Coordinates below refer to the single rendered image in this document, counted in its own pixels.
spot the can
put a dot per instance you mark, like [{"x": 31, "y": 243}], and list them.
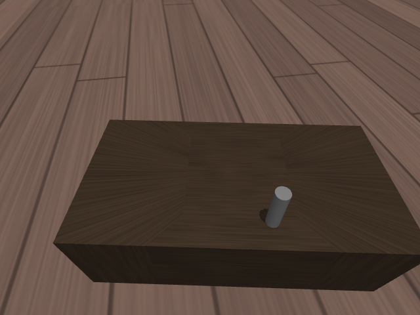
[{"x": 278, "y": 205}]

